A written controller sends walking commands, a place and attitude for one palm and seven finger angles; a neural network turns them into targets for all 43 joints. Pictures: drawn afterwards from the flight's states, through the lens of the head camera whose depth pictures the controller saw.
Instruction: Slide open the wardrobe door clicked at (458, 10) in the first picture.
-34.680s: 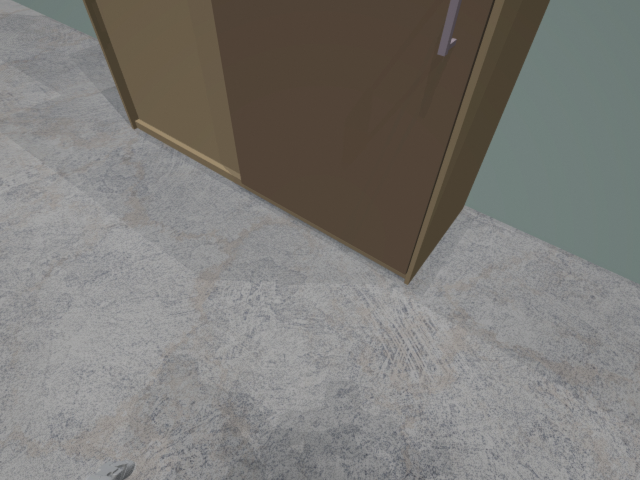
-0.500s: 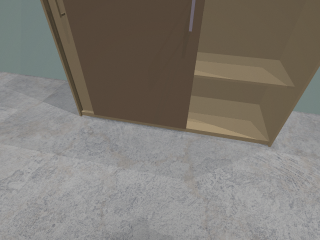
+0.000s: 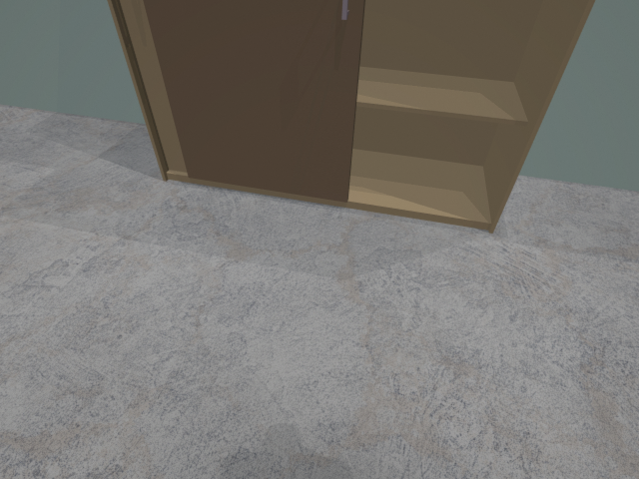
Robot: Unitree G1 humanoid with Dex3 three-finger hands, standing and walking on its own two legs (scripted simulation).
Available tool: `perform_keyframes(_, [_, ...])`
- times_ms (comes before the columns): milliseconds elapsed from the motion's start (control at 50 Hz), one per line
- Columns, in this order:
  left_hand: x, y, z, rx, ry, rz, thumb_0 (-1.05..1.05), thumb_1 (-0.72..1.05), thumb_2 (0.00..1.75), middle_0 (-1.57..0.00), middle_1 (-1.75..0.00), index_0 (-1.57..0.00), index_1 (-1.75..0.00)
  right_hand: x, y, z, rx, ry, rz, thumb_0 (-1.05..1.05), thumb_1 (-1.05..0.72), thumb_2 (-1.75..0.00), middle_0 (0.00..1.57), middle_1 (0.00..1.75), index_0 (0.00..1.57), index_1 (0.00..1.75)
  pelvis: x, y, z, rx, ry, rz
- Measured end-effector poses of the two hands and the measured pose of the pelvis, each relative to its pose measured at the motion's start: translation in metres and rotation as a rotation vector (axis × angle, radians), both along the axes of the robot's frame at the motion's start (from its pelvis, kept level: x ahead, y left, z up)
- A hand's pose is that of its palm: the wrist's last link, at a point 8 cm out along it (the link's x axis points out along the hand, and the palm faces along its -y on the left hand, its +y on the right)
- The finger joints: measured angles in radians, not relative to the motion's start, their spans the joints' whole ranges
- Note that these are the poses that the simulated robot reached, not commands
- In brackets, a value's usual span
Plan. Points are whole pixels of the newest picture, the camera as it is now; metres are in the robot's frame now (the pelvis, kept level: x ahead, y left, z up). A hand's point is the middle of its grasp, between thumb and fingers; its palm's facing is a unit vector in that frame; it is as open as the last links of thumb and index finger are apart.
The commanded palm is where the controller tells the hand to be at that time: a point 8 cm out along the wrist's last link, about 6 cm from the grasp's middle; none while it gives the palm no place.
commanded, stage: relax the arm and regain balance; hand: right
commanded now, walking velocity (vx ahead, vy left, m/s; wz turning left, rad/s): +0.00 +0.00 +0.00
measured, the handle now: out of the picture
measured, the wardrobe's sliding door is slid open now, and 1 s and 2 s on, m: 0.70 0.70 0.70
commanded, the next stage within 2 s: step back with the hand held close in 1.02 s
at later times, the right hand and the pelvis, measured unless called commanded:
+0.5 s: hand out of the picture -0.22 -0.35 -0.15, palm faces +0.10 +0.92 -0.37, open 16.3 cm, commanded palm none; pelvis -0.22 -0.10 +0.00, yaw -4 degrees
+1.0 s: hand out of the picture -0.24 -0.42 -0.15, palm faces +0.03 +0.95 -0.32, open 16.3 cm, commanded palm none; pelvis -0.26 -0.16 +0.02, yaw -4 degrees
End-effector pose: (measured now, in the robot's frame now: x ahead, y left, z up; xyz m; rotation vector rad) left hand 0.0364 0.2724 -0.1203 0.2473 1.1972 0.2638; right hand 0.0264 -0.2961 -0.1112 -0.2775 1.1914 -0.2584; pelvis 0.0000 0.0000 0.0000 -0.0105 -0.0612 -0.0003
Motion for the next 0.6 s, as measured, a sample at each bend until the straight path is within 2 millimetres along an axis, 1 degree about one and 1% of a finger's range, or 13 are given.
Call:
perform_keyframes(40, [-0.011, -0.01, -0.006, -0.015, -0.031, 0.004, 0.01, 0.9, 0.9, -0.2, -0.3, -0.2, -0.3, -0.054, -0.015, -0.004, -0.044, 0.118, -0.009, 0.02, 0.49, -0.3, 0.15, 0.3, 0.16, 0.3, -0.028, -0.011, -0.005, 0.041, -0.013, -0.013])
perform_keyframes(60, [-0.02, -0.016, -0.006, -0.024, -0.036, -0.001, 0.01, 0.9, 0.9, -0.2, -0.3, -0.2, -0.3, -0.073, -0.02, -0.005, -0.055, 0.152, -0.018, 0.02, 0.49, -0.3, 0.15, 0.3, 0.15, 0.3, -0.039, -0.015, -0.005, 0.049, -0.015, -0.018])
perform_keyframes(100, [-0.043, -0.029, -0.003, -0.04, -0.035, -0.016, 0.01, 0.9, 0.9, -0.2, -0.3, -0.2, -0.3, -0.101, -0.028, -0.005, -0.061, 0.17, -0.03, 0.01, 0.49, -0.31, 0.15, 0.3, 0.15, 0.3, -0.059, -0.022, -0.002, 0.039, -0.015, -0.013])
perform_keyframes(140, [-0.068, -0.042, -0.001, -0.052, -0.024, -0.026, 0.01, 0.9, 0.9, -0.2, -0.3, -0.2, -0.3, -0.118, -0.031, -0.005, -0.047, 0.15, -0.033, 0.0, 0.49, -0.31, 0.15, 0.3, 0.15, 0.3, -0.078, -0.031, 0.002, 0.022, -0.007, -0.017])
perform_keyframes(200, [-0.109, -0.064, -0.003, -0.07, 0.031, -0.048, 0.0, 0.91, 0.9, -0.2, -0.3, -0.2, -0.3, -0.131, -0.034, -0.008, -0.006, 0.091, -0.039, 0.0, 0.48, -0.31, 0.15, 0.3, 0.15, 0.3, -0.107, -0.047, 0.003, 0.006, 0.013, -0.047])
perform_keyframes(280, [-0.172, -0.098, -0.016, -0.082, 0.131, -0.063, 0.0, 0.91, 0.9, -0.2, -0.3, -0.2, -0.3, -0.158, -0.067, -0.021, -0.01, 0.064, -0.053, -0.04, 0.52, -0.3, 0.15, 0.3, 0.16, 0.3, -0.148, -0.069, -0.008, -0.008, 0.025, -0.07])
perform_keyframes(320, [-0.202, -0.116, -0.018, -0.102, 0.183, -0.057, 0.0, 0.91, 0.9, -0.2, -0.3, -0.2, -0.3, -0.175, -0.076, -0.021, -0.006, 0.074, -0.079, -0.04, 0.52, -0.3, 0.15, 0.3, 0.16, 0.3, -0.167, -0.075, -0.006, -0.031, 0.009, -0.063])
perform_keyframes(360, [-0.224, -0.13, -0.019, -0.127, 0.222, -0.068, 0.01, 0.91, 0.9, -0.2, -0.3, -0.2, -0.3, -0.191, -0.082, -0.014, 0.001, 0.078, -0.099, -0.03, 0.52, -0.3, 0.15, 0.3, 0.16, 0.3, -0.18, -0.082, -0.002, -0.022, 0.006, -0.081])
perform_keyframes(400, [-0.236, -0.139, -0.019, -0.143, 0.241, -0.086, 0.01, 0.9, 0.9, -0.2, -0.3, -0.2, -0.3, -0.207, -0.087, -0.006, 0.001, 0.07, -0.109, -0.03, 0.51, -0.3, 0.15, 0.3, 0.16, 0.3, -0.192, -0.088, 0.003, -0.015, 0.008, -0.093])
perform_keyframes(440, [-0.238, -0.141, -0.019, -0.145, 0.228, -0.095, 0.01, 0.9, 0.9, -0.2, -0.3, -0.2, -0.3, -0.225, -0.091, 0.001, -0.003, 0.074, -0.11, -0.02, 0.51, -0.3, 0.15, 0.3, 0.15, 0.3, -0.202, -0.093, 0.006, -0.012, 0.015, -0.094])
perform_keyframes(520, [-0.228, -0.134, -0.024, -0.133, 0.138, -0.086, 0.01, 0.9, 0.9, -0.2, -0.3, -0.2, -0.31, -0.263, -0.091, 0.004, -0.015, 0.129, -0.087, -0.01, 0.5, -0.3, 0.15, 0.3, 0.15, 0.3, -0.223, -0.101, 0.004, -0.019, 0.028, -0.065])
perform_keyframes(560, [-0.223, -0.13, -0.02, -0.118, 0.099, -0.081, 0.01, 0.9, 0.9, -0.2, -0.3, -0.2, -0.3, -0.28, -0.088, 0.006, 0.0, 0.171, -0.074, -0.01, 0.49, -0.3, 0.15, 0.3, 0.15, 0.3, -0.233, -0.108, 0.008, 0.004, 0.024, -0.064])
perform_keyframes(600, [-0.22, -0.126, -0.012, -0.095, 0.075, -0.081, 0.01, 0.9, 0.9, -0.2, -0.3, -0.2, -0.3, -0.291, -0.088, 0.005, 0.019, 0.192, -0.068, -0.01, 0.49, -0.3, 0.15, 0.3, 0.15, 0.3, -0.241, -0.115, 0.011, 0.015, 0.027, -0.063])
